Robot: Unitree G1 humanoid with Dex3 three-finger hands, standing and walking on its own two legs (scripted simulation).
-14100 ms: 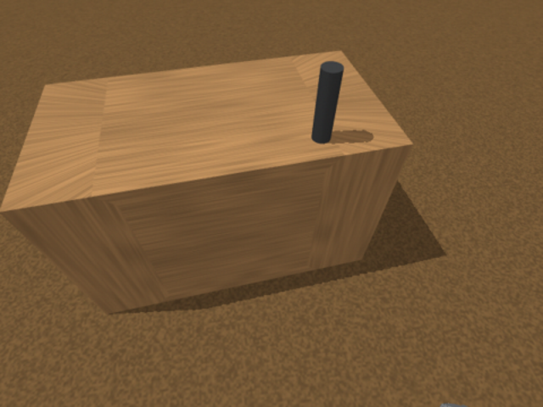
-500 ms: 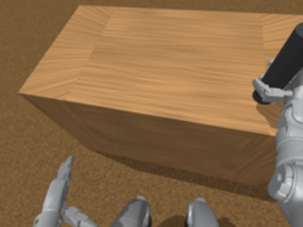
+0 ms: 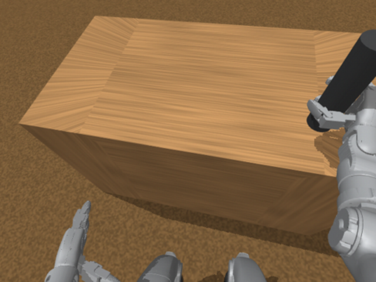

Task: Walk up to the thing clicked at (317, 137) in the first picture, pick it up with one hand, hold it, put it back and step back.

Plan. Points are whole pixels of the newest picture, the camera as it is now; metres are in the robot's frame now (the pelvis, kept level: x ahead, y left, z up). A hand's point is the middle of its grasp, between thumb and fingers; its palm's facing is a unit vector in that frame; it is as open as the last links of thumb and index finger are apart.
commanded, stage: lift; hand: right
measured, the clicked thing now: (343, 90) +0.47 -0.24 +0.12
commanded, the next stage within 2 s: hold in 1.46 s
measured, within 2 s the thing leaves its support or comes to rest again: neither
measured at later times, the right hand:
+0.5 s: hand (337, 95) +0.44 -0.21 +0.13, palm faces +0.24 +0.97 +0.01, open 8.2 cm
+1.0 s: hand (343, 97) +0.37 -0.18 +0.20, palm faces +0.21 +0.98 +0.01, open 8.2 cm
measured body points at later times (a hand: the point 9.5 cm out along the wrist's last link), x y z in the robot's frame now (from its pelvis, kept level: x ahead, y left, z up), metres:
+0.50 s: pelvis +0.00 +0.00 +0.02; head +0.05 -0.01 +0.47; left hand +0.15 +0.26 -0.03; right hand +0.42 -0.26 +0.13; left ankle -0.01 +0.13 -0.68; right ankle +0.03 -0.12 -0.68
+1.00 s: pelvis +0.00 +0.01 +0.04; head +0.00 +0.03 +0.49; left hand +0.16 +0.27 -0.02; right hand +0.36 -0.23 +0.20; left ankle -0.01 +0.13 -0.68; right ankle +0.03 -0.12 -0.68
